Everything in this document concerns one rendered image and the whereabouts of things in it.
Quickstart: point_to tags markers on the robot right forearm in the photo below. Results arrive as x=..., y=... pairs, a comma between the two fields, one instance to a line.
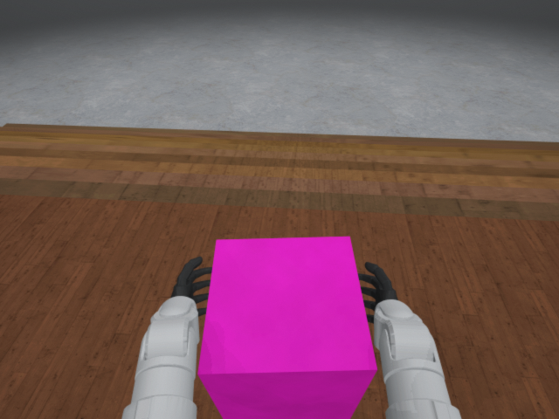
x=412, y=371

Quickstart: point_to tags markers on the robot right hand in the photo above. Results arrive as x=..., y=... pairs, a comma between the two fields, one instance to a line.
x=382, y=284

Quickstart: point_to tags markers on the robot left forearm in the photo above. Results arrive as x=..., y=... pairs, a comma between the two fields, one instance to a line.
x=166, y=368

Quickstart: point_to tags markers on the carton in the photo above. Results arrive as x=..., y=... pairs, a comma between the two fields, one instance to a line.
x=286, y=334

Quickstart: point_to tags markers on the robot left hand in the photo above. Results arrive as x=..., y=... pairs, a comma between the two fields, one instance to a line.
x=185, y=286

